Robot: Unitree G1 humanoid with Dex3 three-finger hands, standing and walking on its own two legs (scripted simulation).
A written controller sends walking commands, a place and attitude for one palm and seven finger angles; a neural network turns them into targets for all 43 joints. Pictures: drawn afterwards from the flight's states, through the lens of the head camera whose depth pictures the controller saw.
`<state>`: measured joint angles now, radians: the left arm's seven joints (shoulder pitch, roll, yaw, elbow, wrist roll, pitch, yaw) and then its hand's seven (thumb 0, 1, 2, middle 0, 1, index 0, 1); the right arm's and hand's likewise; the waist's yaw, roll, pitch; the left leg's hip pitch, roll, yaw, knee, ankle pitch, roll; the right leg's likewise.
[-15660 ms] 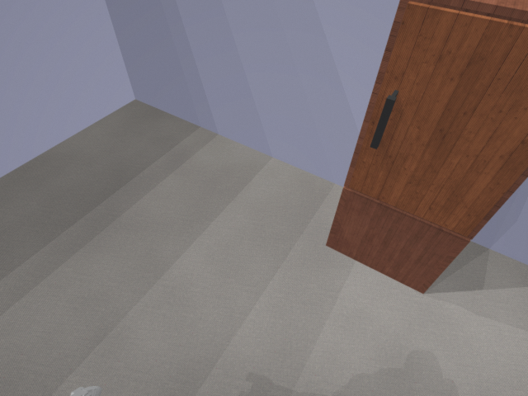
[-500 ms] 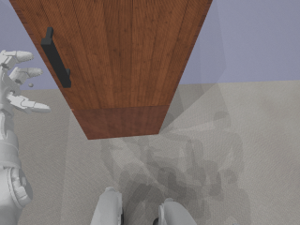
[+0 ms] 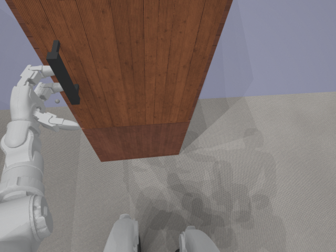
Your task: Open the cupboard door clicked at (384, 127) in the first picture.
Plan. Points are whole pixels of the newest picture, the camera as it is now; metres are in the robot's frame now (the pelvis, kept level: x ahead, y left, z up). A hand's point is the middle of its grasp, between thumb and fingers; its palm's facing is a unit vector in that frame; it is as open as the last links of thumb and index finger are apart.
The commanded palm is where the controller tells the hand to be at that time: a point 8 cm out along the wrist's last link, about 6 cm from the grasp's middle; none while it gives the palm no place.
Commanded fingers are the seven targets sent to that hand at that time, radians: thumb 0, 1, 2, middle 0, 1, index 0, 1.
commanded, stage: slide the fingers in behind the handle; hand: left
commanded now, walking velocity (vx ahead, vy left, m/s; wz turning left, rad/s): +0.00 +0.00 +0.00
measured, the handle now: (66, 75) +0.52 +0.25 +0.06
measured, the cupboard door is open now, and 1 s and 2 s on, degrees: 0 0 0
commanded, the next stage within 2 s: move the hooked fingers beside the handle in 0.96 s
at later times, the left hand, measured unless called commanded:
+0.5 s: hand (61, 102) +0.44 +0.24 +0.06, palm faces +0.17 -0.99 -0.01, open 14.4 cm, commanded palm +0.42 +0.26 +0.06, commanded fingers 0.00 -0.50 0.30 -0.30 -1.20 -0.30 -1.20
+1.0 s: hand (62, 102) +0.44 +0.24 +0.06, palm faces +0.17 -0.99 -0.01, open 14.5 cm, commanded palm +0.42 +0.25 +0.06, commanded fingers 0.00 -0.50 0.30 -0.30 -1.20 -0.30 -1.20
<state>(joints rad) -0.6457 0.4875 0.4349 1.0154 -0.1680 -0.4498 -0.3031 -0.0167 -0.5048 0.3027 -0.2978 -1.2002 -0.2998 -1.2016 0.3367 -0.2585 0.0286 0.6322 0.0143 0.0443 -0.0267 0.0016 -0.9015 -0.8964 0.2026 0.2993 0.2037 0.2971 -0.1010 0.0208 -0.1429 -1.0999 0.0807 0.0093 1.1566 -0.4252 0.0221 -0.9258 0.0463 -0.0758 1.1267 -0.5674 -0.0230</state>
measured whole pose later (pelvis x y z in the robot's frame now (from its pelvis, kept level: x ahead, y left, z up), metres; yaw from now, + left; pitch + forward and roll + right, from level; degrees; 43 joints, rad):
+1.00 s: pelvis +0.00 +0.00 +0.00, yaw +2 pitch +21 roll -4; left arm -0.67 0.41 0.30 1.02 -0.18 -0.49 -0.17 -0.02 -0.51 0.30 -0.21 -1.20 -0.21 -1.19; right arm 0.31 -0.25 0.01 0.67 0.00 0.04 0.00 0.00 -0.90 -0.90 0.20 0.30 0.20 0.30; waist -0.07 0.02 -0.14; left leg -1.09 0.06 -0.02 1.16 -0.42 0.02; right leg -0.90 0.03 -0.10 1.12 -0.58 -0.02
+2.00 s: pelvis +0.00 -0.01 -0.01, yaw +0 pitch +21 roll -4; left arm -0.66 0.51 0.46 1.05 -0.17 -0.46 -0.32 -0.02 -0.51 0.30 -0.30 -1.20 -0.30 -1.20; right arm 0.30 -0.27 0.03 0.64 0.02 0.05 -0.04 0.00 -0.90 -0.90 0.20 0.30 0.20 0.30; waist -0.10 0.02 -0.14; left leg -1.13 0.08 -0.01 1.18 -0.43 0.01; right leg -0.95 0.05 -0.08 1.16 -0.58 -0.03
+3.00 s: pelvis -0.01 +0.01 -0.01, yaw +0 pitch +22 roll -5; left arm -0.68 0.60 0.51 1.08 -0.19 -0.44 -0.43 -0.02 -0.51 0.30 -0.30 -1.20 -0.30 -1.20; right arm 0.31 -0.27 0.04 0.64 0.02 0.03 -0.05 0.00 -0.90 -0.90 0.20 0.30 0.20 0.30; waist -0.10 0.02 -0.14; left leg -1.16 0.08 -0.01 1.20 -0.43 0.03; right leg -0.98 0.05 -0.09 1.16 -0.57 -0.02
